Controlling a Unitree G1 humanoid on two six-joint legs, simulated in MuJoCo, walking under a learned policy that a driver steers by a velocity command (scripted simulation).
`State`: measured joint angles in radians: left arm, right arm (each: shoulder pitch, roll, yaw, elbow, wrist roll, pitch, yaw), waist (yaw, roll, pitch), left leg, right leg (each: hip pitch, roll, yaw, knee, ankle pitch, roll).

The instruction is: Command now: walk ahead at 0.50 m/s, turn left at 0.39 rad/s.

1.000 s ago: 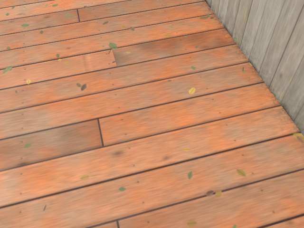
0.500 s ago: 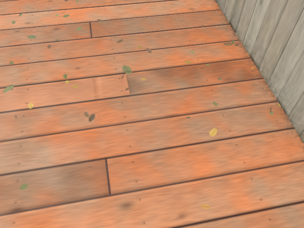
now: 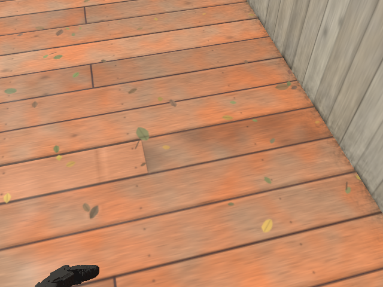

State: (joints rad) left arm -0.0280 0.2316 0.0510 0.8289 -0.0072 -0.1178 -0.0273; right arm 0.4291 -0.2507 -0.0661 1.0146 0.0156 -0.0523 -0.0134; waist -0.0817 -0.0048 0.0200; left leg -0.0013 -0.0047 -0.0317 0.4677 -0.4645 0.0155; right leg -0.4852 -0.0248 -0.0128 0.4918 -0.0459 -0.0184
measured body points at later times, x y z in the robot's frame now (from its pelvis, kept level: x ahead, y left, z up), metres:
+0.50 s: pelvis +0.21 +0.03 -0.01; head +0.25 +0.06 +0.44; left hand +0.23 +0.33 -0.14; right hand +0.45 -0.19 -0.10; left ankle +0.29 +0.13 -0.73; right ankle +0.13 -0.13 -0.68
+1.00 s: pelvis +0.29 +0.03 +0.01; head +0.30 +0.02 +0.46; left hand +0.26 +0.32 -0.11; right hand +0.52 -0.14 -0.10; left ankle +0.29 +0.14 -0.72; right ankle +0.34 -0.10 -0.72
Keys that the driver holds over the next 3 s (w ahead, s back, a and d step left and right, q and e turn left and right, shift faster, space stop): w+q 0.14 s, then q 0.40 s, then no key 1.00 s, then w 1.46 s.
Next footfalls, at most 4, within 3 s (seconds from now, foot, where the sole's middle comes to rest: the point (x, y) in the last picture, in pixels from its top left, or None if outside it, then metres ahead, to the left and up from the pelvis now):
0.46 left None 0.33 0.15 -0.76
0.90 right None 0.37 -0.08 -0.76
2.26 right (158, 205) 0.78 0.10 -0.76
2.82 left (75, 169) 0.97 0.44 -0.76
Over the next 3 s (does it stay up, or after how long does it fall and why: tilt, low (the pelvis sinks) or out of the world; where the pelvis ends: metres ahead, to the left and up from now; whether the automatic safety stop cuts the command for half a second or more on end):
stays up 0.93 0.33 0.02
